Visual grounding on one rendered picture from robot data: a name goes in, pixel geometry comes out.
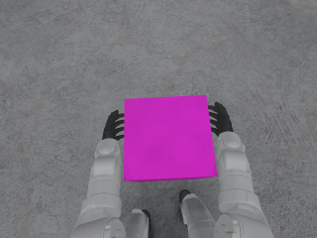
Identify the right robot foot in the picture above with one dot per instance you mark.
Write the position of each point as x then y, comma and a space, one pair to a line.
182, 195

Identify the right robot hand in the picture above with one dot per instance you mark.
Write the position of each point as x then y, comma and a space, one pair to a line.
223, 123

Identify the left robot hand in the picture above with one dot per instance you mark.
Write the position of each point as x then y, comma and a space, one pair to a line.
109, 131

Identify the carton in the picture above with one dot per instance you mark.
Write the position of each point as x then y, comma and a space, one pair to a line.
168, 138

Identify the right robot forearm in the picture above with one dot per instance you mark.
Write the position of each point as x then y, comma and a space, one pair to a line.
235, 179

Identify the right robot upper arm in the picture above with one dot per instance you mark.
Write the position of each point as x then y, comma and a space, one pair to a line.
235, 225

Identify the left robot forearm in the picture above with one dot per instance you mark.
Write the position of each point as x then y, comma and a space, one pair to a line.
103, 194

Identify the left robot upper arm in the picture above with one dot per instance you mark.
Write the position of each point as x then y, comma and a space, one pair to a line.
106, 227

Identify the right robot shin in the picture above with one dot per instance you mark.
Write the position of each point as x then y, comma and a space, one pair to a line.
191, 195

